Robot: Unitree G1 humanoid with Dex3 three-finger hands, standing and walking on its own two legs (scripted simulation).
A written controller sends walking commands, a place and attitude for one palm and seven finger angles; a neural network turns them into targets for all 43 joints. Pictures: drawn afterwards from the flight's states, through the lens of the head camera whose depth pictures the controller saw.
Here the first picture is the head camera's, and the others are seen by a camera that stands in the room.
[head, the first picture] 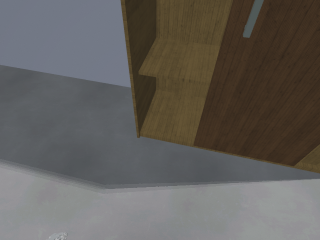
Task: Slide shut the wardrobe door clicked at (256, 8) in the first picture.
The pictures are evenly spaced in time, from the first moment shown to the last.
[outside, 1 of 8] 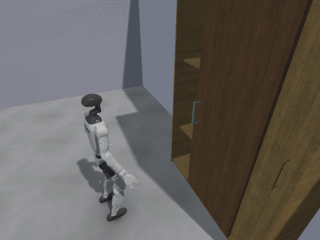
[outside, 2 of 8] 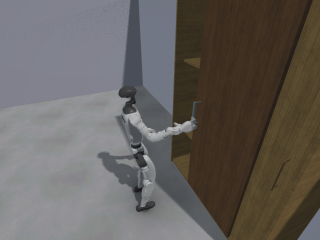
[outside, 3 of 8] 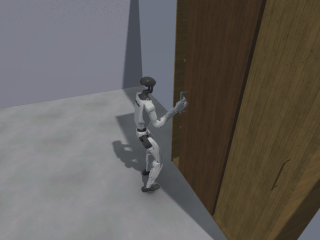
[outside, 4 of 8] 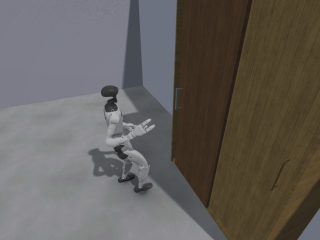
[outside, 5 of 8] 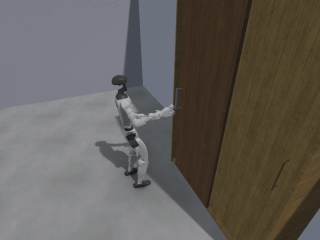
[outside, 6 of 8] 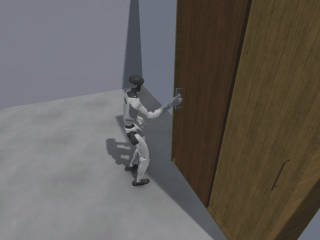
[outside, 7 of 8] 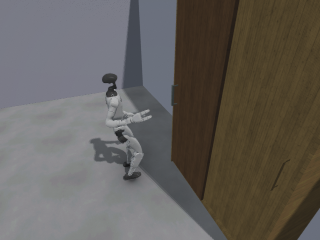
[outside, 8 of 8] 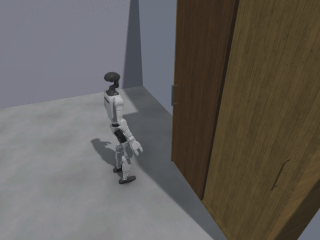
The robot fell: no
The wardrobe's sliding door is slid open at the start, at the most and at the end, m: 0.41 0.41 0.00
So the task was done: yes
